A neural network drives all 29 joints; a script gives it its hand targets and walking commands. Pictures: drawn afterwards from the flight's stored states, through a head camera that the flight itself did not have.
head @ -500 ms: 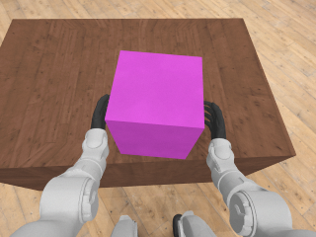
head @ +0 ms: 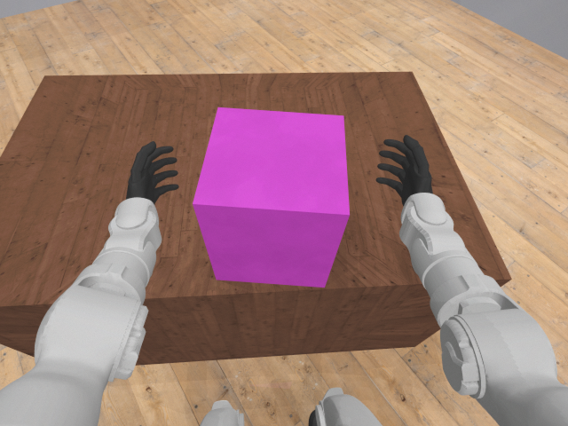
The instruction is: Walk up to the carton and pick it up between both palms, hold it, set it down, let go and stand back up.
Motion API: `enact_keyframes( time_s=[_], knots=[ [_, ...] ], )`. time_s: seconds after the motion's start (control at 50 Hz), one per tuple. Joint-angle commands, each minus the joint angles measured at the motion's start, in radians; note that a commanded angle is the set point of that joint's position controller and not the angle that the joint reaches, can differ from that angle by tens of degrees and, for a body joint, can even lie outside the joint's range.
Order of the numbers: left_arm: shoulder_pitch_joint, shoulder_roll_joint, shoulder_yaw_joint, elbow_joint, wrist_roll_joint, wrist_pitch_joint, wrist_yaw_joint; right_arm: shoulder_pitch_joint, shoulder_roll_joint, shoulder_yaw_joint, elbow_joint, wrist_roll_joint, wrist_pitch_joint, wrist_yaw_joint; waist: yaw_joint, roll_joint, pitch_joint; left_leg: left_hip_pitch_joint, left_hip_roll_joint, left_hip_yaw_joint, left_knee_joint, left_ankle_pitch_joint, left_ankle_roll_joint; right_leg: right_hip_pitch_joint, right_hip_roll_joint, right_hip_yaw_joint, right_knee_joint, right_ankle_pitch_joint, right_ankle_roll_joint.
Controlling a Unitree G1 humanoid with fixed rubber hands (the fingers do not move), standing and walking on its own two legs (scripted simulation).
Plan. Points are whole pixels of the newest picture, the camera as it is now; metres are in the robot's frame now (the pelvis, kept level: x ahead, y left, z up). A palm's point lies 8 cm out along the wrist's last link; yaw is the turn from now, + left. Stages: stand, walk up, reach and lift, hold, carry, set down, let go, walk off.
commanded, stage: set down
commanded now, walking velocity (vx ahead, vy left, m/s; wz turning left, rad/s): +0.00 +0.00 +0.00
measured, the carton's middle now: (275, 203) +0.48 -0.01 -0.04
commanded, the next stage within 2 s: none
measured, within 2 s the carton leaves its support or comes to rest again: neither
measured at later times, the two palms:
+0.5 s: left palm (122, 251) +0.38 +0.22 +0.01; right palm (416, 247) +0.34 -0.21 +0.02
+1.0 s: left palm (111, 315) +0.30 +0.23 -0.01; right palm (415, 301) +0.27 -0.19 +0.00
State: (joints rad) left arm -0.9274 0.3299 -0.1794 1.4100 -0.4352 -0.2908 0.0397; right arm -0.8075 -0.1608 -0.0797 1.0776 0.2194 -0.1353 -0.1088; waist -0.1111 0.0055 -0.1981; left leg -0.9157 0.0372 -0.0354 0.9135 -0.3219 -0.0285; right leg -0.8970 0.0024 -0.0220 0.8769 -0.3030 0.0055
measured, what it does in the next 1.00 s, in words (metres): stands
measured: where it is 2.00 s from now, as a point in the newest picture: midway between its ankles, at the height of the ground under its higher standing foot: outside the picture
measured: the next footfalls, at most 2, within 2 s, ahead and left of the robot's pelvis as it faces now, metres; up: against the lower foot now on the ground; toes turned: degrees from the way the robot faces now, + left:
none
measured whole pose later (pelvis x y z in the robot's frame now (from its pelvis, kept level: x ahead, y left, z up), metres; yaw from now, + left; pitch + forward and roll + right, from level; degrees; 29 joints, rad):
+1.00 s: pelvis +0.04 +0.00 +0.04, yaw +1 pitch +6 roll -2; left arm -0.09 0.30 -0.07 0.74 -0.26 -0.37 -0.02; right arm -0.03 -0.05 -0.02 0.72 0.20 -0.43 -0.11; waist -0.04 -0.03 0.01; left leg -0.50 0.04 -0.05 0.71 -0.32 -0.03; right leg -0.46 0.01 -0.02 0.64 -0.28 0.02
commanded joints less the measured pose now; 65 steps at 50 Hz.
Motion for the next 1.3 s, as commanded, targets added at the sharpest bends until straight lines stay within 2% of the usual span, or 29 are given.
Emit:
enact_keyframes(
  time_s=[0.0, 0.1, 0.12, 0.14, 0.16, 0.2, 0.28, 0.36, 0.44, 0.56, 0.64, 0.66, 0.68, 0.7, 0.72, 0.74, 0.76, 0.78, 0.8, 0.86, 0.94, 1.08, 1.1, 1.12, 1.18, 1.22, 1.24, 1.26, 1.28],
  knots=[
    [-0.474, 0.162, 0.093, -0.211, 0.074, -0.02, -0.026, -0.395, -0.162, 0.012, -0.151, 0.008, -0.038, -0.022, 0.009, 0.081, -0.679, 0.432, -0.052, 0.074, -0.15, 0.135, -0.008, 0.359, 0.025, -0.014, -0.192, 0.167, -0.013],
    [-0.426, 0.194, 0.209, -0.329, 0.169, 0.047, -0.038, -0.359, -0.155, -0.035, -0.217, -0.005, -0.068, -0.067, 0.009, 0.067, -0.641, 0.435, -0.057, 0.07, -0.214, 0.131, -0.004, 0.479, 0.036, -0.002, -0.232, 0.204, 0.007],
    [-0.186, 0.145, 0.265, -0.435, 0.229, 0.055, -0.042, -0.154, -0.117, 0.015, -0.295, 0.004, -0.121, -0.07, 0.075, 0.065, -0.64, 0.508, -0.047, 0.059, -0.226, 0.228, -0.008, 0.576, 0.04, 0.003, -0.22, 0.335, 0.014],
    [-0.348, 0.165, 0.229, -0.467, 0.224, 0.061, -0.041, -0.27, -0.124, -0.031, -0.272, -0.016, -0.119, -0.073, 0.014, 0.105, -0.667, 0.516, -0.05, 0.063, -0.238, 0.216, -0.021, 0.516, 0.035, -0.016, -0.241, 0.313, 0.001],
    [-0.374, 0.16, 0.256, -0.484, 0.221, 0.066, -0.032, -0.32, -0.124, -0.022, -0.307, -0.009, -0.117, -0.063, 0.078, 0.126, -0.643, 0.471, -0.048, 0.068, -0.25, 0.178, -0.018, 0.511, 0.036, -0.004, -0.242, 0.255, 0.005],
    [-0.371, 0.131, 0.192, -0.503, 0.189, 0.065, -0.024, -0.296, -0.141, -0.062, -0.346, -0.035, -0.107, -0.055, 0.02, 0.123, -0.589, 0.513, -0.052, 0.063, -0.268, 0.115, -0.014, 0.466, 0.035, -0.016, -0.265, 0.189, 0.002],
    [0.095, 0.05, 0.292, -0.679, 0.331, 0.051, -0.056, 0.142, -0.071, 0.037, -0.351, -0.021, -0.236, -0.052, 0.098, 0.147, -0.533, 0.739, -0.037, 0.037, -0.269, 0.452, -0.045, 0.585, 0.051, -0.012, -0.301, 0.482, -0.007],
    [-0.228, 0.118, 0.138, -0.677, 0.17, 0.005, -0.014, -0.208, -0.146, -0.068, -0.512, -0.062, -0.186, -0.02, 0.024, 0.115, -0.486, 0.572, -0.034, 0.015, -0.309, 0.081, -0.028, 0.386, 0.023, -0.03, -0.294, 0.113, -0.013],
    [-0.286, 0.118, 0.024, -0.693, 0.01, -0.054, 0.014, -0.234, -0.172, -0.099, -0.598, -0.047, -0.1, 0.01, -0.026, 0.076, -0.637, 0.625, -0.03, -0.005, -0.268, 0.123, -0.014, 0.377, 0.026, -0.045, -0.255, 0.193, -0.032],
    [0.185, 0.107, 0.191, -0.704, 0.201, -0.045, -0.068, 0.247, -0.081, 0.035, -0.409, -0.013, -0.198, -0.006, 0.057, 0.029, -0.556, 0.693, -0.042, 0.037, -0.246, 0.477, -0.025, 0.652, 0.032, 0.018, -0.273, 0.526, -0.01],
    [0.403, 0.097, 0.212, -0.735, 0.237, -0.025, -0.088, 0.431, -0.005, 0.109, -0.388, 0.045, -0.252, -0.02, 0.083, -0.013, -0.311, 0.566, -0.055, 0.033, -0.332, 0.323, -0.003, 0.759, 0.024, 0.058, -0.321, 0.399, 0.005],
    [0.062, 0.196, 0.188, -0.705, 0.19, -0.028, -0.083, 0.091, -0.08, 0.018, -0.406, 0.023, -0.222, -0.018, 0.072, 0.049, -0.284, 0.511, -0.056, 0.064, -0.344, 0.222, -0.01, 0.62, 0.015, 0.049, -0.34, 0.235, -0.003],
    [0.517, 0.075, 0.211, -0.718, 0.245, -0.013, -0.09, 0.523, 0.016, 0.139, -0.412, 0.05, -0.251, -0.013, 0.114, -0.029, -0.185, 0.585, -0.048, 0.034, -0.34, 0.318, 0.002, 0.72, 0.029, 0.044, -0.343, 0.352, 0.0],
    [0.316, 0.161, 0.214, -0.78, 0.225, -0.03, -0.089, 0.287, -0.064, 0.06, -0.528, 0.024, -0.276, -0.019, 0.093, 0.012, -0.261, 0.599, -0.053, 0.047, -0.339, 0.307, -0.008, 0.661, 0.024, 0.032, -0.369, 0.326, -0.006],
    [0.508, 0.093, 0.23, -0.747, 0.261, -0.04, -0.094, 0.468, 0.019, 0.126, -0.455, 0.057, -0.299, -0.015, 0.155, 0.045, -0.186, 0.62, -0.053, 0.055, -0.335, 0.382, -0.007, 0.7, 0.018, 0.057, -0.358, 0.41, -0.012],
    [0.42, 0.124, 0.207, -0.749, 0.245, -0.048, -0.102, 0.394, -0.021, 0.067, -0.442, 0.015, -0.313, -0.025, 0.08, 0.048, -0.193, 0.599, -0.06, 0.05, -0.337, 0.363, -0.019, 0.65, 0.023, 0.033, -0.373, 0.371, -0.001],
    [0.656, 0.061, 0.232, -0.758, 0.299, -0.046, -0.111, 0.638, 0.016, 0.11, -0.405, 0.022, -0.343, -0.022, 0.104, 0.068, -0.109, 0.645, -0.046, 0.033, -0.346, 0.415, -0.02, 0.703, 0.027, 0.044, -0.374, 0.396, -0.007],
    [0.391, 0.162, 0.219, -0.815, 0.249, -0.077, -0.096, 0.333, -0.071, 0.024, -0.53, 0.001, -0.353, -0.023, 0.105, 0.103, -0.209, 0.586, -0.049, 0.039, -0.319, 0.34, -0.025, 0.611, 0.027, 0.035, -0.363, 0.291, -0.01],
    [0.527, 0.088, 0.194, -0.805, 0.238, -0.093, -0.084, 0.49, -0.019, 0.055, -0.456, 0.004, -0.36, -0.012, 0.106, 0.071, -0.154, 0.605, -0.034, 0.002, -0.329, 0.312, -0.03, 0.599, 0.031, 0.032, -0.352, 0.293, -0.009],
    [0.349, 0.137, 0.114, -0.795, 0.142, -0.148, -0.055, 0.32, -0.071, 0.0, -0.571, -0.023, -0.327, 0.001, 0.032, 0.048, -0.25, 0.579, -0.044, -0.002, -0.319, 0.188, -0.011, 0.546, 0.011, 0.009, -0.345, 0.19, -0.017],
    [0.687, 0.105, 0.183, -0.984, 0.201, -0.196, -0.081, 0.707, -0.032, 0.026, -0.617, -0.025, -0.433, -0.01, 0.076, 0.056, -0.43, 0.753, -0.059, 0.028, -0.238, 0.626, -0.043, 0.727, 0.036, 0.046, -0.314, 0.586, -0.03],
    [0.499, 0.132, 0.084, -0.846, 0.108, -0.195, -0.058, 0.439, -0.054, 0.006, -0.511, -0.009, -0.392, 0.026, 0.045, 0.082, -0.217, 0.597, -0.038, 0.002, -0.281, 0.169, -0.032, 0.516, -0.003, 0.046, -0.34, 0.114, -0.039],
    [0.903, 0.038, 0.117, -0.888, 0.183, -0.204, -0.075, 0.867, 0.018, 0.1, -0.464, 0.021, -0.43, 0.03, 0.085, 0.035, -0.126, 0.679, -0.026, -0.022, -0.326, 0.28, -0.019, 0.646, 0.009, 0.056, -0.355, 0.28, -0.031],
    [0.582, 0.147, 0.106, -0.915, 0.142, -0.21, -0.072, 0.53, -0.042, 0.017, -0.525, 0.008, -0.416, 0.027, 0.094, 0.103, -0.23, 0.634, -0.034, 0.016, -0.291, 0.255, -0.028, 0.587, 0.007, 0.058, -0.352, 0.16, -0.044],
    [0.554, 0.13, 0.045, -0.812, 0.094, -0.214, -0.057, 0.491, -0.054, 0.011, -0.447, 0.005, -0.384, 0.032, 0.065, 0.048, -0.104, 0.571, -0.02, -0.017, -0.345, 0.069, -0.029, 0.544, -0.008, 0.061, -0.351, 0.022, -0.045],
    [1.008, -0.009, 0.094, -0.815, 0.216, -0.188, -0.073, 0.94, -0.01, 0.102, -0.347, 0.018, -0.427, 0.047, 0.086, 0.047, 0.04, 0.701, -0.009, -0.046, -0.383, 0.199, -0.032, 0.671, 0.008, 0.049, -0.377, 0.156, -0.039],
    [0.626, 0.132, 0.09, -0.82, 0.145, -0.189, -0.078, 0.537, -0.065, 0.0, -0.467, -0.022, -0.418, 0.03, 0.063, 0.052, -0.09, 0.66, -0.032, -0.008, -0.345, 0.164, -0.037, 0.617, -0.006, 0.057, -0.388, 0.08, -0.045],
    [0.941, -0.007, 0.09, -0.734, 0.227, -0.171, -0.065, 0.853, -0.004, 0.075, -0.279, 0.022, -0.405, 0.048, 0.093, 0.078, 0.131, 0.636, 0.006, -0.054, -0.4, 0.146, -0.038, 0.637, 0.005, 0.046, -0.379, 0.083, -0.051],
    [0.595, 0.146, 0.108, -0.813, 0.161, -0.189, -0.064, 0.482, -0.042, -0.001, -0.479, -0.001, -0.399, 0.036, 0.101, 0.073, -0.023, 0.572, -0.015, -0.005, -0.376, 0.034, -0.031, 0.625, -0.017, 0.056, -0.398, -0.034, -0.053]
  ],
)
